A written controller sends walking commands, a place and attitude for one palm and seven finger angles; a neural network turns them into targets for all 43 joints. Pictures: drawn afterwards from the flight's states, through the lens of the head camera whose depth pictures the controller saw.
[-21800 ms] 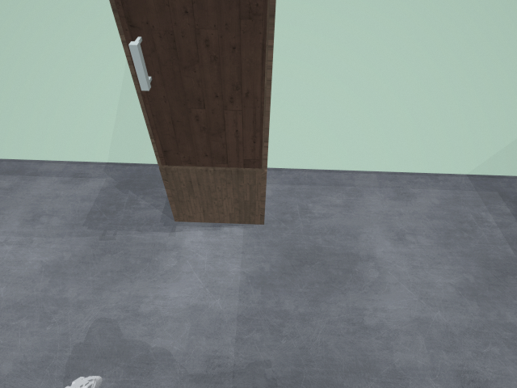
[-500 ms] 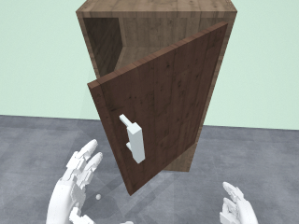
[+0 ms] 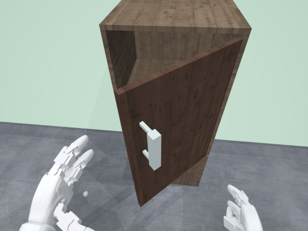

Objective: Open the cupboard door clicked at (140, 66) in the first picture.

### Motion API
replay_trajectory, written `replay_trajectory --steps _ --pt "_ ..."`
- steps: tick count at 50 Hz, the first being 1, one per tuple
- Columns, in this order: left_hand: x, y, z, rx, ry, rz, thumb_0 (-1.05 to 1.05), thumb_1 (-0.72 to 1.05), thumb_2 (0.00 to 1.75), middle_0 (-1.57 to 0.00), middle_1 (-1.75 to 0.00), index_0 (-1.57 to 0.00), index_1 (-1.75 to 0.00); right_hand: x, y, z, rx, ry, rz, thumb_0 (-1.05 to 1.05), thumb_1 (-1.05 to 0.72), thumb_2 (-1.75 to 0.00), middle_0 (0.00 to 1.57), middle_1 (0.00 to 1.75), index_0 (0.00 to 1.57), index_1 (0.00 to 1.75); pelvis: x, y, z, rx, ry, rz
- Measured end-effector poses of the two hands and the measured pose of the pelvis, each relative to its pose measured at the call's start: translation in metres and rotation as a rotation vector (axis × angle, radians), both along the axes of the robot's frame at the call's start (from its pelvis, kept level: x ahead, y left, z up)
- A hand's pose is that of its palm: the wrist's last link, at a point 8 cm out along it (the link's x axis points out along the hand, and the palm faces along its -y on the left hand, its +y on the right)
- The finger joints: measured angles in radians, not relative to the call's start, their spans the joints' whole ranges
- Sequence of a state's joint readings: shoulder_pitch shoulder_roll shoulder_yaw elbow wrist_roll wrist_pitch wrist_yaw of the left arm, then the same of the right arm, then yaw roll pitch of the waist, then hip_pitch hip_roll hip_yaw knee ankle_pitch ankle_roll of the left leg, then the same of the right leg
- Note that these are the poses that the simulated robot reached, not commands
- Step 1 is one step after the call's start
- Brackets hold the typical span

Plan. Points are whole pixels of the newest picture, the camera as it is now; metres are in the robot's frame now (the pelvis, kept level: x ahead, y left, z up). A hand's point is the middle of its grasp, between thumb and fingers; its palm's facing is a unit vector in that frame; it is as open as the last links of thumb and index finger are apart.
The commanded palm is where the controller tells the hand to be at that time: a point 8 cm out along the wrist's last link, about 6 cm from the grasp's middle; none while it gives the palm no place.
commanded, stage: draw the hand back to the body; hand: left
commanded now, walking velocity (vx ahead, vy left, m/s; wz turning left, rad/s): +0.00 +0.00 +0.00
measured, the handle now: (149, 145) +0.31 +0.04 +0.09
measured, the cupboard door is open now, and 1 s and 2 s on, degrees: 44 44 44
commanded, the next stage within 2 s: step back with the hand held close in 1.10 s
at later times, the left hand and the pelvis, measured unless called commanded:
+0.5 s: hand (41, 161) +0.21 +0.24 +0.16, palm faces +0.31 -0.88 -0.36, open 11.8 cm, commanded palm +0.16 +0.29 +0.19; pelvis +0.02 +0.02 +0.04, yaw -2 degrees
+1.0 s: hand (32, 148) +0.22 +0.26 +0.19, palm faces +0.40 -0.83 -0.38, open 7.5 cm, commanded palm +0.17 +0.30 +0.21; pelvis +0.03 +0.01 +0.04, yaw -2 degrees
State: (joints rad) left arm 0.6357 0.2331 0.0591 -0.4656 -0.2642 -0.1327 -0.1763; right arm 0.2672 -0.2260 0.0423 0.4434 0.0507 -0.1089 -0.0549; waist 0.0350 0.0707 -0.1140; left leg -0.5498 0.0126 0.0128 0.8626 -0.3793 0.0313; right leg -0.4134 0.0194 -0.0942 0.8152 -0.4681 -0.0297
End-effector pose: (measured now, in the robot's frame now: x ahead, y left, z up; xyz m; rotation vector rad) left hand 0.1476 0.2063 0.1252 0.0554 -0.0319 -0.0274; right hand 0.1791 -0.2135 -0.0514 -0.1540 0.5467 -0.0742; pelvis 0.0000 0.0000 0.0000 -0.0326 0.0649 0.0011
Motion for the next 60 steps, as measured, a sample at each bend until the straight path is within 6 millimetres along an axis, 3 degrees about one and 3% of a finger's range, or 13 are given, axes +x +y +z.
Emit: replay_trajectory --steps 10,22,38,46,60 --pt "-0.003 0.033 0.022 0.201 0.030 0.213 -0.01 -0.29 0.39 -0.17 -0.30 -0.17 -0.30 -0.002 0.012 0.013 -0.049 0.037 -0.005 0.02 -0.91 -0.90 0.21 0.30 0.20 0.30 0.001 0.010 0.019 -0.005 -0.056 -0.010" --pt "0.017 0.070 0.049 0.304 -0.003 0.328 0.00 0.11 0.56 -0.18 -0.30 -0.18 -0.30 0.008 0.024 0.018 -0.057 0.090 0.020 0.02 -0.90 -0.90 0.21 0.30 0.20 0.30 0.015 0.022 0.036 0.013 -0.103 -0.026" --pt "0.032 0.106 0.084 0.392 -0.094 0.462 0.01 0.66 0.80 -0.21 -0.30 -0.20 -0.31 0.023 0.011 0.019 -0.057 0.128 0.010 0.02 -0.90 -0.90 0.21 0.30 0.20 0.30 0.028 0.017 0.042 0.020 -0.114 -0.034" --pt "0.034 0.095 0.080 0.366 -0.079 0.459 0.02 0.84 0.87 -0.21 -0.30 -0.21 -0.30 0.020 -0.002 0.017 -0.056 0.144 -0.005 0.02 -0.91 -0.90 0.21 0.30 0.20 0.30 0.028 0.010 0.043 0.023 -0.116 -0.035" --pt "0.026 0.081 0.083 0.374 -0.086 0.453 0.02 0.89 0.89 -0.21 -0.30 -0.21 -0.31 0.013 -0.016 0.015 -0.046 0.143 -0.024 0.02 -0.91 -0.90 0.21 0.30 0.20 0.30 0.022 -0.005 0.043 0.025 -0.134 -0.034"
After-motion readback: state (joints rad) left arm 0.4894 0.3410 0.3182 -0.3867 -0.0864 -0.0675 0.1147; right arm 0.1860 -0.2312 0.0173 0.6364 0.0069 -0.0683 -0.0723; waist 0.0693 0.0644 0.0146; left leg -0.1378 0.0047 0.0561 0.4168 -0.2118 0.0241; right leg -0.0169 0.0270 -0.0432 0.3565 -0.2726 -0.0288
